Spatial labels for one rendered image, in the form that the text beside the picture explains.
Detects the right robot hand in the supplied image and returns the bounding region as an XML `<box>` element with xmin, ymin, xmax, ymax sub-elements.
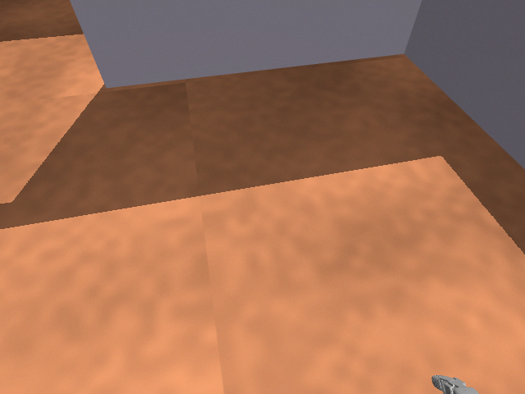
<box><xmin>431</xmin><ymin>375</ymin><xmax>479</xmax><ymax>394</ymax></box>

